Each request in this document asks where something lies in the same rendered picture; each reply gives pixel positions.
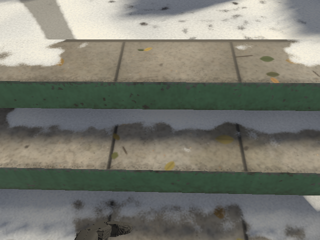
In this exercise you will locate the robot left hand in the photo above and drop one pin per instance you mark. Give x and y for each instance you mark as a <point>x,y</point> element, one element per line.
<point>104,229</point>

